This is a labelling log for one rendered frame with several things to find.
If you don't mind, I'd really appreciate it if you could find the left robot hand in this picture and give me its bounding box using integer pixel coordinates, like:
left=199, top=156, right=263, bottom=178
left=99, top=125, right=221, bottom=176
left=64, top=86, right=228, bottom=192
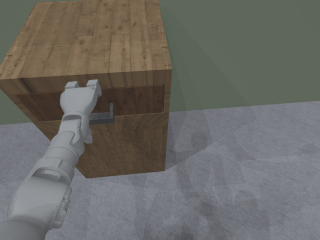
left=60, top=79, right=102, bottom=144

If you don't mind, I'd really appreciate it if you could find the cabinet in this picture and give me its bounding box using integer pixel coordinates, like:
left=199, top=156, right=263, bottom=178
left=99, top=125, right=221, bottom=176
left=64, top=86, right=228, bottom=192
left=0, top=0, right=172, bottom=179

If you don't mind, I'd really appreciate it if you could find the drawer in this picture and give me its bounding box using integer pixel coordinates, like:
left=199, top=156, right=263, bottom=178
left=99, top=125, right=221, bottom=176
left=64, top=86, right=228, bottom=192
left=16, top=84, right=163, bottom=122

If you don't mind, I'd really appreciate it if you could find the handle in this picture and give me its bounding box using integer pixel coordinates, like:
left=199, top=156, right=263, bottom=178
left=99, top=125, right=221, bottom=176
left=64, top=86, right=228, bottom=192
left=88, top=102, right=115, bottom=125

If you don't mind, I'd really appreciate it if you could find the left robot forearm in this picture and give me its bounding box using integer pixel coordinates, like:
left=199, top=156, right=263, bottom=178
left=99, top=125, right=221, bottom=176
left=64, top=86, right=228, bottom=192
left=7, top=111, right=90, bottom=219

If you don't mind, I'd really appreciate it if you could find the robot left upper arm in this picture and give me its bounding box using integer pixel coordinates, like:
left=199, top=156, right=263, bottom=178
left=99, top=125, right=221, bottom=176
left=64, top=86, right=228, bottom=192
left=0, top=176, right=72, bottom=240

